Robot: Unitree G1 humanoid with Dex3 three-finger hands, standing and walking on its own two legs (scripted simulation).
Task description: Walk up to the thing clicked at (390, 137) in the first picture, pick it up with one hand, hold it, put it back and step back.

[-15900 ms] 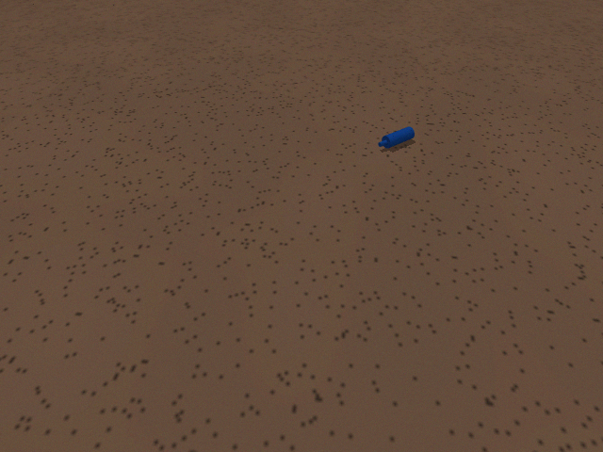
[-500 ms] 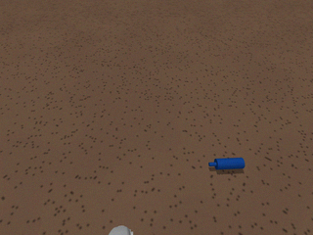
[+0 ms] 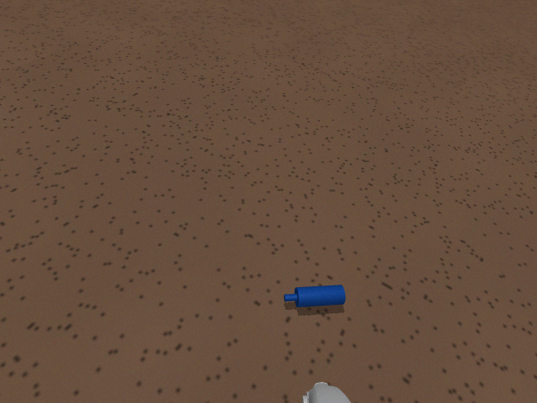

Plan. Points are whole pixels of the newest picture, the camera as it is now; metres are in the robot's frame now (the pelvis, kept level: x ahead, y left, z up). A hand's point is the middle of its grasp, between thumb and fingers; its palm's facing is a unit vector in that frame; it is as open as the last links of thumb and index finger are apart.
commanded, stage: walk up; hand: left
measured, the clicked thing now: (313, 296) +0.60 -0.25 -0.71
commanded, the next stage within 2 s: none
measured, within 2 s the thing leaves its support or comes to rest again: neither
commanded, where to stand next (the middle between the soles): +0.24 -0.49 m, yaw +5 degrees
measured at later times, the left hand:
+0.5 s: hand out of the picture +0.14 +0.08 -0.16, palm faces -0.04 -0.95 -0.31, open 7.4 cm
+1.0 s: hand (337, 375) +0.21 -0.13 -0.15, palm faces +0.01 -0.93 -0.36, open 7.4 cm
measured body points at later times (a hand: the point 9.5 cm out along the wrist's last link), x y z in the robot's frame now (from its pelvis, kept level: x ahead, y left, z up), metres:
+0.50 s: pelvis +0.09 -0.19 +0.00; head +0.11 -0.14 +0.45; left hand +0.14 +0.13 -0.14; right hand +0.13 -0.53 -0.07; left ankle +0.15 -0.08 -0.71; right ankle +0.09 -0.32 -0.65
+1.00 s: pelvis +0.15 -0.41 -0.01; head +0.18 -0.39 +0.44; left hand +0.21 -0.08 -0.12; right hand +0.20 -0.77 -0.09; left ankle +0.21 -0.33 -0.71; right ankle +0.16 -0.51 -0.71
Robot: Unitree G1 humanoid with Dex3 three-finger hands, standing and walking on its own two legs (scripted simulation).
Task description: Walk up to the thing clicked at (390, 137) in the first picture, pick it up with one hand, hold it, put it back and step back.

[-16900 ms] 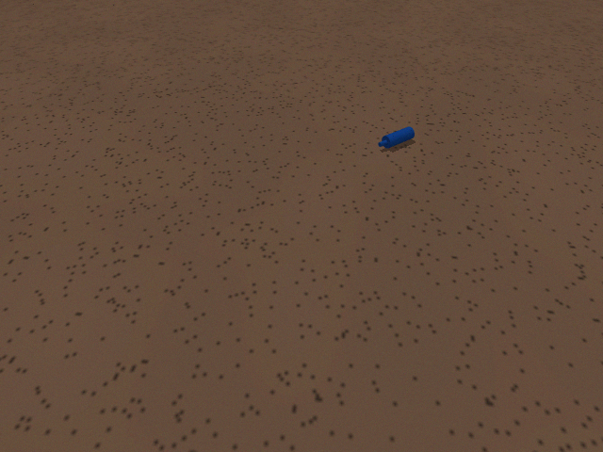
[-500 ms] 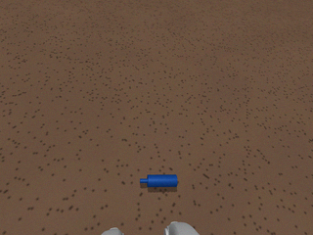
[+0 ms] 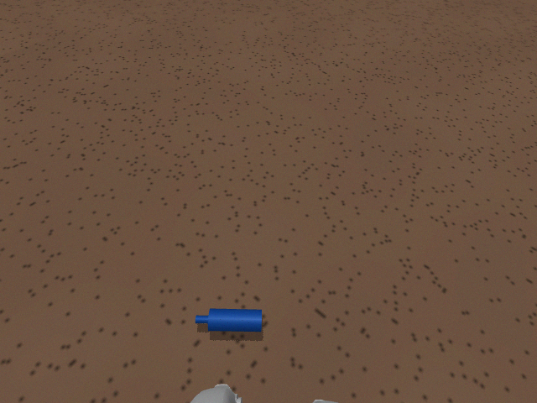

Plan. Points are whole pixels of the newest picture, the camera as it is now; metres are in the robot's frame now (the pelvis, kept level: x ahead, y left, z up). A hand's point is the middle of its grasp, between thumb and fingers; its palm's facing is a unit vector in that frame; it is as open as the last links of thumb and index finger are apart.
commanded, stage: walk up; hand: left
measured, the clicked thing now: (228, 319) +0.46 +0.14 -0.70
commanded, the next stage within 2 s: none
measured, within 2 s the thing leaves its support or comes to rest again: neither
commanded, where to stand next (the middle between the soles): +0.08 -0.09 m, yaw +2 degrees
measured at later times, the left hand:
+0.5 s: hand out of the picture +0.07 +0.11 -0.13, palm faces +0.02 -0.90 -0.43, open 7.4 cm
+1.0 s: hand out of the picture +0.07 +0.17 -0.14, palm faces +0.05 -0.90 -0.43, open 7.4 cm
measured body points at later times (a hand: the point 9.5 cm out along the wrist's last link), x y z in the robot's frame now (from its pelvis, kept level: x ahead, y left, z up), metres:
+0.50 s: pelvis +0.02 -0.17 +0.00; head +0.06 -0.18 +0.45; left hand +0.07 +0.15 -0.10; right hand +0.12 -0.51 -0.12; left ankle +0.04 -0.02 -0.66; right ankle +0.04 -0.30 -0.70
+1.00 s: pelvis +0.02 -0.12 +0.01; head +0.04 -0.12 +0.45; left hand +0.07 +0.21 -0.11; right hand +0.15 -0.41 -0.11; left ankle +0.03 +0.01 -0.70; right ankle +0.05 -0.27 -0.70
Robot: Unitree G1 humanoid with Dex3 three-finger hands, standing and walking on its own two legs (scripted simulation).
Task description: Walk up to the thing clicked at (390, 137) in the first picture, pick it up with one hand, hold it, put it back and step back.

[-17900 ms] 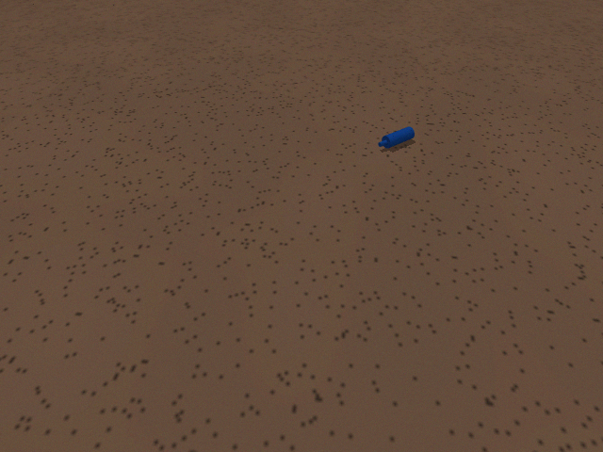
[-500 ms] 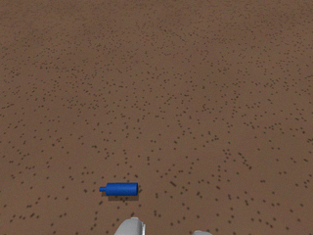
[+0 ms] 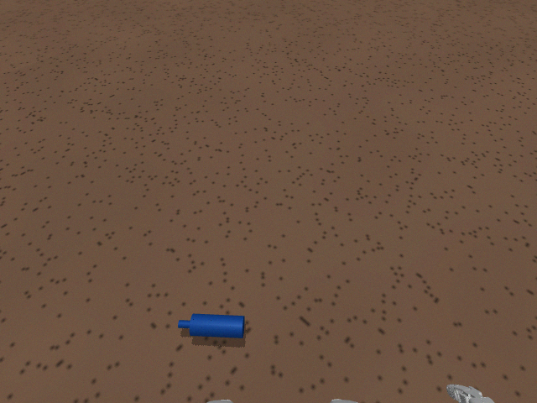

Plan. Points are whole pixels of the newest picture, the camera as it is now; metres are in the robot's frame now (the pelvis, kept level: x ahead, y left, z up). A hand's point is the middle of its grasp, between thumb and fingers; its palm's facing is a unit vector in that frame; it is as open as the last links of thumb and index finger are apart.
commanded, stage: walk up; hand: left
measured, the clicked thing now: (211, 325) +0.46 +0.22 -0.71
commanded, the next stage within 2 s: stand in 1.12 s
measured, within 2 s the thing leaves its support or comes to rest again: neither
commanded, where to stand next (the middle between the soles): +0.07 +0.03 m, yaw -2 degrees
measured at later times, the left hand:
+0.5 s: hand out of the picture +0.10 +0.27 -0.12, palm faces -0.03 -0.93 -0.38, open 7.4 cm
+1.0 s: hand out of the picture +0.10 +0.26 -0.12, palm faces -0.03 -0.93 -0.36, open 7.4 cm
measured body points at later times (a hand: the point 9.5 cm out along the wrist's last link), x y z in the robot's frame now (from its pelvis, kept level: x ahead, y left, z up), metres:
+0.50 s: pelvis +0.00 +0.00 +0.03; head +0.02 +0.00 +0.48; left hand +0.11 +0.31 -0.09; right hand +0.11 -0.30 -0.09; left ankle +0.02 +0.13 -0.71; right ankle +0.03 -0.15 -0.71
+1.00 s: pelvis +0.01 +0.00 +0.04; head +0.03 +0.00 +0.49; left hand +0.10 +0.31 -0.09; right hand +0.09 -0.30 -0.10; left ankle +0.02 +0.13 -0.71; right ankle +0.03 -0.15 -0.71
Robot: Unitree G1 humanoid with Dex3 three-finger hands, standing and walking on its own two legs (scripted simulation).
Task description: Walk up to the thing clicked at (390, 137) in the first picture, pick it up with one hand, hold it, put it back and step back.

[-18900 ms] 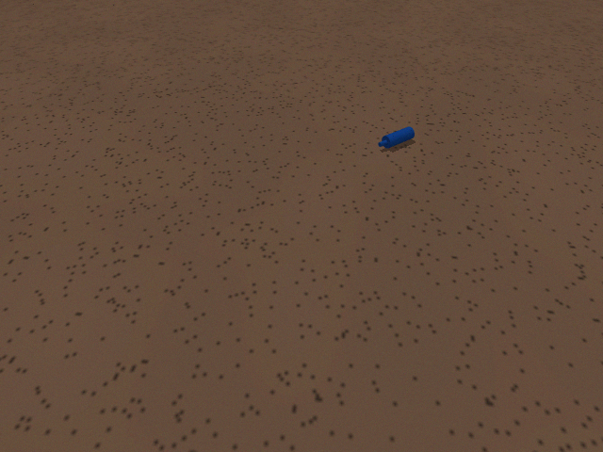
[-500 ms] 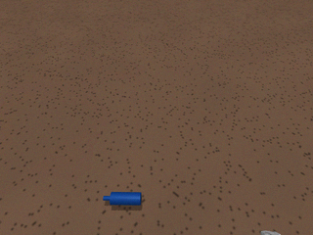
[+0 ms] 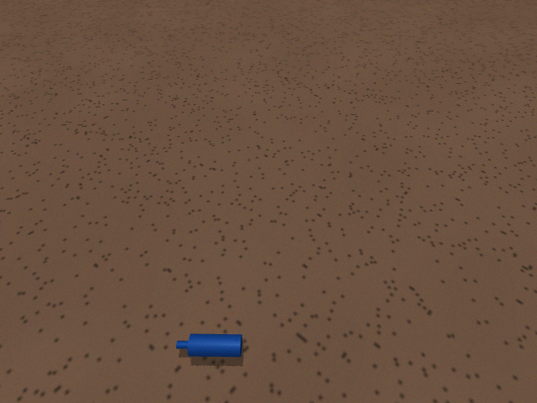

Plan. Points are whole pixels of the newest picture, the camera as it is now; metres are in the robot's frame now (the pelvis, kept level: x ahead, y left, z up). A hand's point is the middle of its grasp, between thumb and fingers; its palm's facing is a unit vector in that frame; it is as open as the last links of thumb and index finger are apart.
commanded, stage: walk up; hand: left
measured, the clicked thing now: (209, 345) +0.45 +0.22 -0.74
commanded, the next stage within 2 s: stand in 0.12 s
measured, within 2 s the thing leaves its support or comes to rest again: neither
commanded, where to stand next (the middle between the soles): +0.05 +0.03 m, yaw -1 degrees
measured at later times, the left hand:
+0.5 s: hand out of the picture +0.09 +0.25 -0.16, palm faces -0.02 -0.94 -0.34, open 7.4 cm
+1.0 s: hand out of the picture +0.09 +0.25 -0.15, palm faces -0.03 -0.94 -0.35, open 7.4 cm
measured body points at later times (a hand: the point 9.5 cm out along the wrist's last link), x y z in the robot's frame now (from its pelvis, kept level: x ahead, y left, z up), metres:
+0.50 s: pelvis +0.01 -0.01 +0.00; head +0.02 +0.00 +0.45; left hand +0.09 +0.29 -0.13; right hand +0.10 -0.31 -0.13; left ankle +0.01 +0.12 -0.75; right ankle +0.01 -0.15 -0.75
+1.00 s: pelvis +0.01 -0.01 +0.00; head +0.02 -0.01 +0.45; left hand +0.09 +0.29 -0.13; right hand +0.09 -0.31 -0.13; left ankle +0.01 +0.12 -0.75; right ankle +0.01 -0.15 -0.75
